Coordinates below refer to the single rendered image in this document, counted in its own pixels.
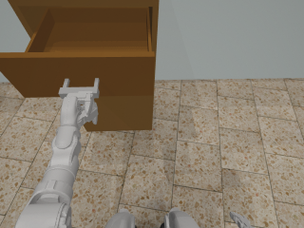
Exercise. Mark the right robot thigh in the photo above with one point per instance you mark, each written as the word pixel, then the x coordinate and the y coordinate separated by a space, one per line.
pixel 179 219

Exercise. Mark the left robot forearm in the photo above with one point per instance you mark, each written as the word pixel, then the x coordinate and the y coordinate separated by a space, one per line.
pixel 60 175

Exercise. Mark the right robot hand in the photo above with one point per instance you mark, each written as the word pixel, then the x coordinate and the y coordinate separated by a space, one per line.
pixel 241 221

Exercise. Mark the drawer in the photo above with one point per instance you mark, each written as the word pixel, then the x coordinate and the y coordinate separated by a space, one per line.
pixel 81 44

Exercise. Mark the handle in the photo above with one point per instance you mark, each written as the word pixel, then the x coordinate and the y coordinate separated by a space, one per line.
pixel 63 91

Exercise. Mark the left robot shin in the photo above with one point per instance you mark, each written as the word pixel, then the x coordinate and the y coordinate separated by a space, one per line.
pixel 123 210

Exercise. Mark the robot left upper arm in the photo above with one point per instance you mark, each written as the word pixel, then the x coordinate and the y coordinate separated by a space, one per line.
pixel 46 215

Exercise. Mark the left robot hand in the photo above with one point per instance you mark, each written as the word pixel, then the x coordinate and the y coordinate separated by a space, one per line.
pixel 78 108

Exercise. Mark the cabinet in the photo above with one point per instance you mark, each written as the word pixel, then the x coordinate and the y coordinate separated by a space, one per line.
pixel 115 113

